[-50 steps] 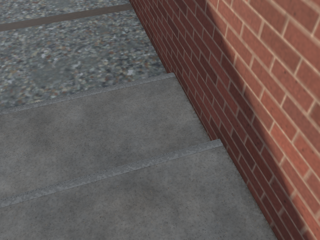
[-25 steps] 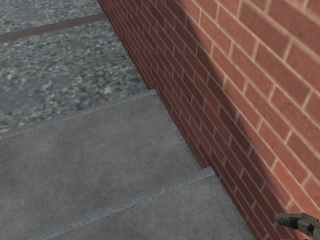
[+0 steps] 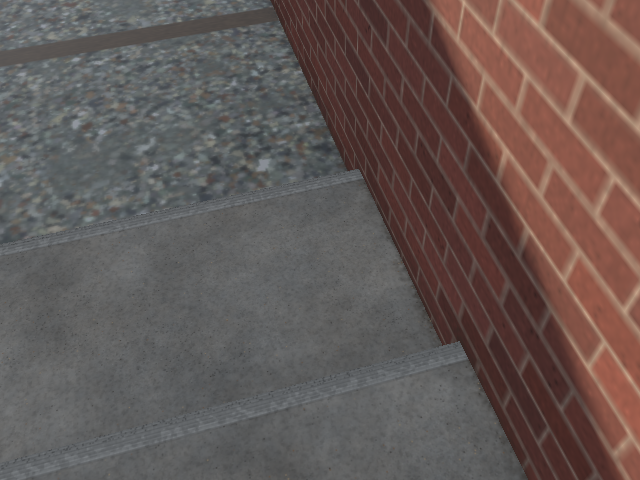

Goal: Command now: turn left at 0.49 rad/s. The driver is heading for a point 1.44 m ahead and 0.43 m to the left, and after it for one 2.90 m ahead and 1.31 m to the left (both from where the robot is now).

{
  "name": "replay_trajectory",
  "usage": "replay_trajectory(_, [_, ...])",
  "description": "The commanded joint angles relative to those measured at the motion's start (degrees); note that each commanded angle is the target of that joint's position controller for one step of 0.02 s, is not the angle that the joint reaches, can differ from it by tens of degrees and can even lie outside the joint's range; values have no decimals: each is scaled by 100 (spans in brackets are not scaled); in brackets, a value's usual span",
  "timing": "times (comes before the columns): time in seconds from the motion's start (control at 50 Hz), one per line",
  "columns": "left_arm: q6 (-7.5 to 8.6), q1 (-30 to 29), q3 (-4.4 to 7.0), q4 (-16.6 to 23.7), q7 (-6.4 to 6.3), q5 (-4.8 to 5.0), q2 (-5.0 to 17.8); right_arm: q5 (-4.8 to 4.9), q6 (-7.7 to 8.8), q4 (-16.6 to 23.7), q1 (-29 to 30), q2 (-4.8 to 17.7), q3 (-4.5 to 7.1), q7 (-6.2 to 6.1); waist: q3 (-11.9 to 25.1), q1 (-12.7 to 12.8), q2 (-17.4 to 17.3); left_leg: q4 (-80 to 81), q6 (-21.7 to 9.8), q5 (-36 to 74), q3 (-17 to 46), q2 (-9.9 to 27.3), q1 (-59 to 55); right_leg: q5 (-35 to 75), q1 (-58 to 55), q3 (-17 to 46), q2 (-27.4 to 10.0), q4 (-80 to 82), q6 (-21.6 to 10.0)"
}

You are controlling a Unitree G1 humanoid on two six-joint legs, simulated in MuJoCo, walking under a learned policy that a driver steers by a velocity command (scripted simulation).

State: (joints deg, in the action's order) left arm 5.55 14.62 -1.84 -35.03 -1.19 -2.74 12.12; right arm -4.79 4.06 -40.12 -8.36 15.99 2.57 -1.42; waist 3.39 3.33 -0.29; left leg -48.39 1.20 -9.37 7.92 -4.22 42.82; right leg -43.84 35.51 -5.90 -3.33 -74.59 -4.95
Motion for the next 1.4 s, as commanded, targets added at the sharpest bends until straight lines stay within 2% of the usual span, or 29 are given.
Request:
replay_trajectory(0.02, [154, -779, 254, 353, -23, 6, 634, -368, 54, 259, -91, 409, 52, -12, -2, -432, 567, -1455, 159, 1519, -1179, -10, -69, 1218, 457, 1863, -821, 3256, -616])
replay_trajectory(0.06, [327, -1161, 235, 448, -2, -30, 710, -247, -76, 243, -194, 638, 131, 113, -149, -788, 307, -1767, 155, 1959, -1273, 182, -987, 1006, 1220, 1161, -694, 3391, -113])
replay_trajectory(0.1, [417, -506, 299, 71, -132, 104, 888, 11, -141, 505, 658, 492, -55, 342, -431, -191, 127, 172, 97, 1892, -1166, 618, -94, 1300, -477, 1151, -929, 3249, 120])
replay_trajectory(0.12, [394, -38, 295, -217, -142, 48, 907, 86, -173, 505, 749, 274, -153, 428, -449, 41, 312, 947, 40, 1811, -1086, 736, -130, 1311, -1138, 1203, -1090, 3190, 177])
replay_trajectory(0.16, [319, 406, 278, -699, -86, -11, 890, 52, -152, 379, 581, 315, -130, 413, -470, 143, 464, 2023, -144, 1880, -1014, 824, -567, 1556, -1957, 1220, -1163, 3038, 310])
replay_trajectory(0.2, [267, 314, 294, -885, 63, -73, 1084, 69, -32, 127, 74, 740, 57, 297, -340, -123, 251, 2687, -382, 2551, -1501, 518, -1652, 1958, -2003, 774, -841, 2340, 460])
replay_trajectory(0.24, [192, -415, 237, -776, 308, -239, 956, 118, 126, -464, -1857, 1366, 472, 83, 369, -1164, -1096, 2875, -1412, 3969, -990, 643, -4791, 619, -249, -48, 342, -1509, 883])
replay_trajectory(0.26, [157, -47, -31, -467, 400, -345, -9, 251, 139, -52, -1801, 1550, 434, 45, 1770, -734, -1097, 1740, -2232, 5274, 490, 1596, -6932, 630, 1270, 888, 380, -2187, 916])
replay_trajectory(0.28, [177, -14, 22, -315, 343, -190, 316, 160, 137, 55, -1652, 1399, 446, 173, 1423, -793, -360, 1766, -2409, 5436, 1256, 2061, -6821, 1038, 2032, 1378, 370, -2475, 1072])
replay_trajectory(0.32, [231, 229, 130, -264, 143, -126, 896, 232, 144, 226, -861, 934, 296, 424, 706, -490, -116, 2431, -2236, -215, 2268, 2205, -5455, 2121, 3160, 1702, 3, -2216, 1040])
replay_trajectory(0.36, [74, 356, 149, -528, 16, -416, 1072, 173, 224, 186, -408, 459, 9, 593, -245, -62, -219, 3221, -2063, -3137, 2756, 1850, -3042, 2498, 2718, 1558, -325, -1479, 871])
replay_trajectory(0.4, [-116, 309, 129, -618, 80, -340, 1015, 320, 358, 311, 62, 630, -9, 461, -80, 57, -101, 3692, -1915, -3049, 2204, 1415, -1474, 3079, 1255, 1135, -304, -157, 934])
replay_trajectory(0.46, [-209, -35, 79, -695, 215, -271, 829, 322, 552, 309, -13, 973, 46, 286, 167, -118, -140, 3589, -1655, -2662, 1920, 1181, -1370, 3072, 427, 932, -223, 990, 993])
replay_trajectory(0.56, [-154, -653, 49, -495, 213, -127, 688, 399, 398, 123, -825, 1101, 179, 391, -93, -617, -412, 3269, -1735, -2518, 2279, 1278, -2860, 3146, 540, 980, 17, 2770, 919])
replay_trajectory(0.7, [28, -1055, 70, -358, 268, 16, 772, 355, 225, 78, -826, 847, 241, 466, -413, -883, -429, 3225, -1802, -2255, 2408, 1466, -3463, 3208, -387, 705, 138, 4278, 525])
replay_trajectory(0.78, [254, -669, 129, -355, 364, 107, 813, 290, 188, -133, -628, 622, 172, 462, -348, -464, -259, 2542, -1362, -1877, 2010, 1116, -2586, 3615, -2201, 772, 120, 4713, -100])
replay_trajectory(0.8, [304, 94, 211, -550, 368, 31, 962, 247, 201, -141, -728, 396, 119, 466, -70, -176, 261, 1487, -1008, -1656, 1506, 612, -1919, 3267, -3240, 1480, -276, 4940, -560])
replay_trajectory(0.82, [275, 1125, 359, -856, 352, -42, 1365, 164, 278, 28, -605, 37, 55, 499, 426, 189, 1510, -293, -439, -2021, 340, -451, -61, 2094, -5044, 3573, -1352, 5624, -1652])
replay_trajectory(0.84, [229, 1207, 402, -860, 421, -71, 1306, 141, 338, -89, -425, 417, 164, 447, -218, 313, 1008, -1153, -409, -1876, 327, -302, 1322, 1374, -5088, 4648, -1710, 6098, -1700])
replay_trajectory(0.86, [209, 1020, 406, -875, 447, -47, 1133, 161, 364, -202, -218, 485, 196, 347, -583, 277, 465, -1564, -423, -1217, 327, -41, 1665, 1512, -4890, 4111, -1543, 6183, -1420])
replay_trajectory(0.94, [157, 309, 192, -800, 406, 61, 370, 44, 237, -487, -8, 306, 188, 242, -340, -202, 268, -1196, -246, -25, -186, 705, 660, 3927, -3856, 2387, -1037, 6586, -1210])
replay_trajectory(1.02, [149, 848, 307, -1144, 542, -32, 688, 121, 138, -412, 523, 102, 123, 326, -364, -101, 328, -212, 71, 724, -606, 802, 539, 5485, -3676, 1628, -951, 6718, -1318])
replay_trajectory(1.1, [78, 1643, 272, -1561, 675, -69, 489, 233, 153, -360, 1050, -168, -3, 358, -338, 19, 302, 446, 174, 1591, -754, 742, 690, 6698, -3781, 1299, -917, 6497, -1129])
replay_trajectory(1.24, [24, 2383, 294, -2162, 709, -67, 566, 316, 86, 32, 2188, -111, 38, 414, -650, 94, 596, 1095, -86, 1305, -1066, 395, 90, 6670, -3992, 1223, -936, 6295, -630])
replay_trajectory(1.28, [64, 2126, 340, -2167, 684, -185, 712, 245, 105, 13, 1704, -63, 96, 372, -415, -249, 703, 624, -275, 1065, -1211, 258, -525, 8151, -4110, 948, -923, 5769, -532])
replay_trajectory(1.34, [74, 2052, 545, -2387, 630, -17, 1268, 405, 93, -40, 1193, 171, 203, 310, -320, -614, 717, 1309, -649, 27, -1636, -122, -2728, 10301, -3222, 885, -904, 4707, -127])
replay_trajectory(1.36, [91, 1945, 553, -2442, 660, -158, 1256, 525, 154, -389, -14, 451, 312, 260, 80, -963, 660, 1006, -998, 753, -1185, -7, -4548, 10085, -2170, 890, -684, 3667, 179])
replay_trajectory(1.38, [119, 2294, 393, -2500, 667, -310, 740, 386, 152, -795, -1609, 815, 429, 199, 1271, -1230, -420, 714, -2119, 3649, 75, 1047, -7254, 6200, -556, 782, -64, 1369, 705])
replay_trajectory(1.4, [162, 2694, 148, -2439, 778, -320, -21, 226, 182, -1195, -2915, 597, 294, 228, 2586, -1225, -1234, 1429, -3123, 3969, 2169, 2420, -8934, 607, 843, 1087, 688, -734, 962])
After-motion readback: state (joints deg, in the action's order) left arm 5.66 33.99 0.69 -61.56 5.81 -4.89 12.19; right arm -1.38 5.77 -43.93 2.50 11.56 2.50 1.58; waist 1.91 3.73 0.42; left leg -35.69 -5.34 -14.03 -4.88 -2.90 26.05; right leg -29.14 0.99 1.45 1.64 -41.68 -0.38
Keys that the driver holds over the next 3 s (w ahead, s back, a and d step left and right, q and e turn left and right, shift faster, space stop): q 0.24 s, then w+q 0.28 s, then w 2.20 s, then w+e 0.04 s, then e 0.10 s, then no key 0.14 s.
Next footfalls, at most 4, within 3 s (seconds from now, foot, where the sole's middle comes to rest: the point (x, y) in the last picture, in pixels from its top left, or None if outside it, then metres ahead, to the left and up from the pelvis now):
0.24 left None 0.19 0.11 -0.78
0.78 right None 0.34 -0.05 -0.79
1.36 left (247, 449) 0.55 0.24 -0.79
1.84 right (300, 315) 0.97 0.16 -0.91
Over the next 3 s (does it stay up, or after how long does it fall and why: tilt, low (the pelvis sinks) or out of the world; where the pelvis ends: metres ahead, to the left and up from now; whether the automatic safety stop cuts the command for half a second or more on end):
stays up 1.30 0.43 -0.13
